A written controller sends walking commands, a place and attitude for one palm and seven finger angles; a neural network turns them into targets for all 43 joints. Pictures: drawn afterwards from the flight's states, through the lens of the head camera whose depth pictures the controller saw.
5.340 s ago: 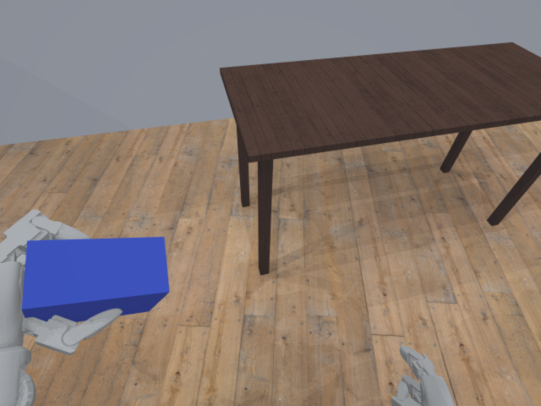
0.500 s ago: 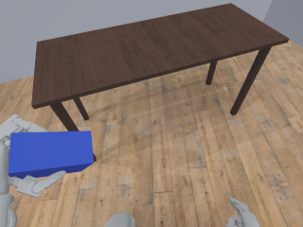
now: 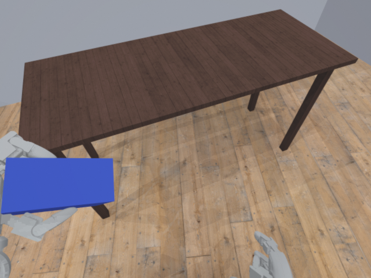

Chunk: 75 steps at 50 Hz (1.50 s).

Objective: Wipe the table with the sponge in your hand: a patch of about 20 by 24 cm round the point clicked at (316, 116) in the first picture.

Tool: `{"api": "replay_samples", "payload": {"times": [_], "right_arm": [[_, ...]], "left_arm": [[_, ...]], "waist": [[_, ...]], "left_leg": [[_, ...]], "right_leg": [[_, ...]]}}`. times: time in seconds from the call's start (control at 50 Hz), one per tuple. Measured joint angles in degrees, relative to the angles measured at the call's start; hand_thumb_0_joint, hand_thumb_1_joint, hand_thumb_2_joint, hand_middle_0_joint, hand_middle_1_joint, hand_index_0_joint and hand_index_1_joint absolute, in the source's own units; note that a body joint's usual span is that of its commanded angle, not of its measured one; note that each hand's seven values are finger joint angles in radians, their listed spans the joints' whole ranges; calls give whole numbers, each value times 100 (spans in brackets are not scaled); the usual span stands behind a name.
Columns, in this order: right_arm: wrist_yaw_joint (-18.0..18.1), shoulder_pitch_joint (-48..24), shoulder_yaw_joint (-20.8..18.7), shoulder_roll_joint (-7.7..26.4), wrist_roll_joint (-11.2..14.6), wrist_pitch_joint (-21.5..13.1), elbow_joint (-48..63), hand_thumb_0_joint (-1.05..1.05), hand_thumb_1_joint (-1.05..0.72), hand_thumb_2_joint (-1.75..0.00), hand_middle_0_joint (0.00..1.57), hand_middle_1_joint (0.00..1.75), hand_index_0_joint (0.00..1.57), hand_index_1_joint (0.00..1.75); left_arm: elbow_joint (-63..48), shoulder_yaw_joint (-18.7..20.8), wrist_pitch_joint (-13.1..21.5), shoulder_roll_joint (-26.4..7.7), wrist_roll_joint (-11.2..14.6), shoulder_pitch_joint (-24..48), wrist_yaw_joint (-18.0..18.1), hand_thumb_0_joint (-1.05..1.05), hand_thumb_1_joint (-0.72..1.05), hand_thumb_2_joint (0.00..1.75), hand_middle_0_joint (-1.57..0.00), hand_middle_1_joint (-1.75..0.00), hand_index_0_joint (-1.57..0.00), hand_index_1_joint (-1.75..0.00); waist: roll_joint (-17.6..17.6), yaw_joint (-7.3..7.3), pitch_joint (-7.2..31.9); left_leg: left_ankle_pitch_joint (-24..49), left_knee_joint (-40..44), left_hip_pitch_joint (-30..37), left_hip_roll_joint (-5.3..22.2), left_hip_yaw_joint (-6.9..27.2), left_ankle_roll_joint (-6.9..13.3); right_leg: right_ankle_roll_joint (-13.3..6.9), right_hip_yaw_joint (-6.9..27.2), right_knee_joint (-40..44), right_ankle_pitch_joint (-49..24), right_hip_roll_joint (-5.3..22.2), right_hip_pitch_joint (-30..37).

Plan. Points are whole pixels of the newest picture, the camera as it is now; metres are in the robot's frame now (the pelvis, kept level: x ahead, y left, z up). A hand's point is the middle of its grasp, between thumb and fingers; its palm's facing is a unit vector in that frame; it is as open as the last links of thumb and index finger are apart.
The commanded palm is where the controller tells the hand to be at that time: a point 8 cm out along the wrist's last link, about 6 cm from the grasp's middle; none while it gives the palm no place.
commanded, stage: take the last steps up to it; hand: left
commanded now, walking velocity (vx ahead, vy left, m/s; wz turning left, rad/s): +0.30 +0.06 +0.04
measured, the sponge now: (75, 185) +0.23 +0.19 +0.16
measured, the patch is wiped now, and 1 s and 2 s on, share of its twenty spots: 0.00 0.00 0.00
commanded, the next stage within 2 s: come to a stop and stand still in 0.90 s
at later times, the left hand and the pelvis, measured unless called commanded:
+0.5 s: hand (52, 126) +0.33 +0.26 +0.18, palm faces +0.45 -0.79 -0.42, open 10.4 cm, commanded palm +0.26 +0.30 +0.18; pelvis +0.11 +0.02 -0.01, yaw +1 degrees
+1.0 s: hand (93, 106) +0.39 +0.21 +0.17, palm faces +0.38 -0.79 -0.48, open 10.4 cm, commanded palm +0.33 +0.26 +0.18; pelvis +0.18 -0.03 +0.01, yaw +3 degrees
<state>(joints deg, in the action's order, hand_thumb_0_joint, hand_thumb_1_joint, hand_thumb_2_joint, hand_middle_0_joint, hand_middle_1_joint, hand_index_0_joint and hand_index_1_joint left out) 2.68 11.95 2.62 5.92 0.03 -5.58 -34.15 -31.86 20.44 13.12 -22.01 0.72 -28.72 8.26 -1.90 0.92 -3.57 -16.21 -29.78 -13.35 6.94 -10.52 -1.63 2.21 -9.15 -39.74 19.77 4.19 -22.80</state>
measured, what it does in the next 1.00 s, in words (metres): walks ahead: right foot, then left foot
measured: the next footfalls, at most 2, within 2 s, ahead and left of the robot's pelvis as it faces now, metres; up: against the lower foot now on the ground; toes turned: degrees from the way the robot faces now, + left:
right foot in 0.04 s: +0.09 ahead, -0.11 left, +0.00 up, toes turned -10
left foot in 0.42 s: +0.19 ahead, +0.14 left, +0.00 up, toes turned +12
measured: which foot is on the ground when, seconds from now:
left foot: down 0.00-0.04, up 0.06-0.40, down 0.42-0.76, up 0.78-1.00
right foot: up 0.00-0.02, down 0.04-0.42, up 0.44-0.72, down 0.74-1.00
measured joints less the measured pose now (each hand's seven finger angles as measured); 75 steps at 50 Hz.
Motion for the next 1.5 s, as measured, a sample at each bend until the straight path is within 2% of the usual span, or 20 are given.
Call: {"api": "replay_samples", "payload": {"times": [0.04,0.1,0.14,0.18,0.32,0.42,0.5,0.56,0.64,0.74,0.8,0.86,0.9,1.0,1.16,1.28,1.38,1.4,1.46,1.5], "right_arm": [[33,63,-2,38,15,58,-18,1,-90,-90,21,30,21,30],[24,-91,-113,305,39,217,-284,1,-90,-90,21,30,21,30],[7,-175,-175,486,40,305,-424,1,-90,-90,21,30,21,30],[17,-208,-248,637,33,363,-443,1,-90,-90,21,30,21,30],[84,-62,-532,951,-1,345,-58,1,-90,-90,20,30,20,30],[159,54,-632,1009,11,285,176,1,-90,-90,20,30,20,30],[157,-179,-551,617,34,237,88,1,-91,-90,20,30,20,30],[45,-253,-339,318,57,163,60,1,-90,-90,20,30,20,30],[-42,-166,-98,72,25,53,108,1,-90,-90,20,30,20,30],[20,-21,36,9,30,93,58,1,-90,-90,21,30,21,30],[44,-86,-39,224,46,217,-146,1,-90,-90,21,30,21,30],[35,-198,-122,474,40,337,-355,1,-90,-90,21,30,21,30],[52,-230,-189,615,27,391,-359,1,-90,-90,21,30,21,30],[103,-178,-395,863,-6,405,-129,1,-90,-90,20,30,20,30],[184,-51,-568,1003,26,391,228,1,-90,-90,20,30,20,30],[103,-173,-298,443,-23,269,240,1,-91,-90,20,30,20,30],[-87,-176,18,117,-36,76,305,1,-90,-90,20,30,20,30],[-99,-181,60,90,-32,67,301,1,-90,-90,20,30,20,30],[-109,-78,-38,122,-122,-174,78,1,-90,-90,21,30,21,30],[-194,-88,-28,236,-32,-168,-43,1,-90,-90,21,30,21,30]], "left_arm": [[113,66,-37,-115,-9,46,4,-1,-52,99,-69,-134,-72,-134],[409,-24,-124,59,-14,355,-6,-1,-52,99,-69,-134,-72,-134],[526,-53,-138,204,14,393,-18,-1,-52,99,-69,-134,-72,-134],[518,-58,-120,294,-1,283,-21,-1,-52,99,-69,-134,-72,-134],[-67,-35,16,101,-26,-156,65,-1,-52,99,-69,-134,-72,-134],[-332,99,75,-41,-9,-64,172,-1,-52,99,-69,-134,-72,-134],[181,192,102,-130,-21,500,148,-1,-52,99,-69,-134,-72,-134],[241,181,-14,-63,-8,532,95,-1,-52,99,-69,-135,-72,-134],[-65,44,-23,41,26,177,18,-1,-52,99,-69,-135,-72,-134],[-7,63,-50,-103,34,-13,-5,-1,-52,100,-69,-135,-72,-134],[302,-18,-137,35,4,233,-10,-1,-52,100,-69,-135,-72,-134],[522,-71,-176,235,36,323,-20,-1,-52,100,-69,-135,-72,-134],[538,-81,-155,297,14,245,-12,-1,-52,100,-69,-135,-72,-134],[264,-79,-42,172,1,-55,16,-1,-52,100,-69,-135,-72,-134],[-182,2,-36,-33,48,-101,97,-1,-53,100,-69,-135,-72,-134],[261,27,-133,-65,7,401,56,-1,-53,100,-69,-135,-72,-134],[57,-50,-220,-3,50,258,17,-1,-53,100,-69,-135,-72,-134],[40,-62,-217,0,56,234,3,-1,-53,100,-69,-135,-72,-134],[828,155,15,-532,-142,1367,-411,-1,-53,100,-69,-135,-72,-134],[1377,364,-3,-466,4,1719,-382,-1,-53,100,-69,-135,-72,-134]], "waist": [[-43,19,14],[-178,38,-77],[-118,5,-111],[-39,-54,-123],[334,-118,-149],[388,-40,-51],[466,-68,-36],[376,-99,18],[185,-73,12],[-5,48,-13],[-212,55,-50],[-105,31,-84],[-12,-36,-99],[249,-160,-93],[265,-75,-50],[425,2,-39],[290,13,-71],[234,19,-98],[45,378,-184],[-18,357,-211]], "left_leg": [[-295,-438,-99,34,61,-43],[-937,-2295,-743,-108,500,69],[-846,-3417,-1200,-283,663,30],[-657,-3831,-1529,-316,678,-18],[-218,-1540,-1375,-207,321,42],[585,-77,-599,-298,87,189],[161,-541,-620,-314,67,296],[182,-324,-494,-247,87,240],[242,-30,-302,-165,101,169],[-14,-282,-211,-86,147,-28],[-775,-1489,-580,-115,459,39],[-887,-3061,-1135,-399,683,-20],[-748,-3354,-1350,-444,677,-51],[-369,-2191,-1301,-385,482,-21],[491,16,-326,-396,354,118],[415,-30,-319,-402,297,245],[538,5,-405,-276,319,160],[543,-37,-435,-236,335,135],[489,-382,-683,-191,656,153],[527,-192,-539,-253,762,120]], "right_leg": [[-110,-67,649,-283,-65,344],[-496,-136,268,-283,-70,314],[-521,-132,340,-196,-25,449],[-466,-136,587,-252,-8,618],[-367,-132,1057,-251,113,1024],[-172,-51,349,324,181,1046],[-129,467,-1911,1152,6,232],[-64,443,-2381,900,-35,-268],[-11,261,-1322,446,4,-321],[-30,16,509,-116,-118,356],[-512,-106,361,-373,-179,408],[-618,-71,446,-232,-100,539],[-590,-65,665,-322,-68,660],[-585,-77,1047,-449,-10,844],[-410,-100,628,-113,-114,897],[-136,429,-84,630,-242,660],[-61,477,575,265,-305,873],[-109,435,764,-52,-330,930],[-426,339,839,-538,-512,857],[-482,392,845,-492,-547,883]]}}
